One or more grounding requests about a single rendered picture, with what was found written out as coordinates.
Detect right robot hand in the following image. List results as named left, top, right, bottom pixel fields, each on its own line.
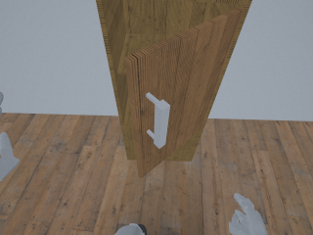
left=229, top=193, right=268, bottom=235

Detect handle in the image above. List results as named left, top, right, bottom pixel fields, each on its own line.
left=146, top=92, right=170, bottom=149

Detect left robot thigh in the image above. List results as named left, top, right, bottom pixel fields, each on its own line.
left=114, top=225, right=145, bottom=235

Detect left robot hand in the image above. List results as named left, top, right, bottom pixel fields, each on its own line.
left=0, top=92, right=20, bottom=181

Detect cupboard door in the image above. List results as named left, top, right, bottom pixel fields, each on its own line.
left=124, top=7, right=245, bottom=179

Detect robot left shin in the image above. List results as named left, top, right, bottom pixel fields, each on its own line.
left=129, top=223, right=142, bottom=230

